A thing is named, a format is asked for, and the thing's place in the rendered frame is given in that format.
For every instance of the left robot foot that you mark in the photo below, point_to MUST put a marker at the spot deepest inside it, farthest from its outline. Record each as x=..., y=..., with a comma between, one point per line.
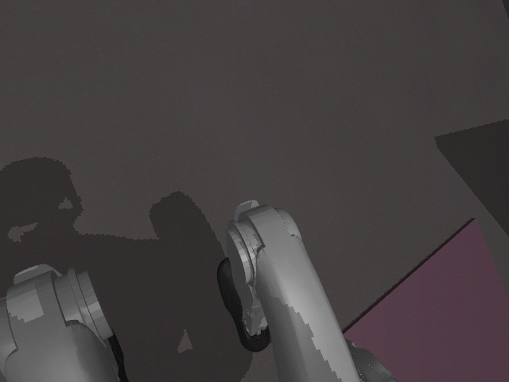
x=117, y=351

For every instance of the right robot foot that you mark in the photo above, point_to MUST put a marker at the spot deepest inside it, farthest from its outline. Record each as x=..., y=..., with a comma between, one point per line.
x=232, y=302

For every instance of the right robot hand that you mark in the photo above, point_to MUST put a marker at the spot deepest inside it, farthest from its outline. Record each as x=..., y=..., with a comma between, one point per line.
x=368, y=366

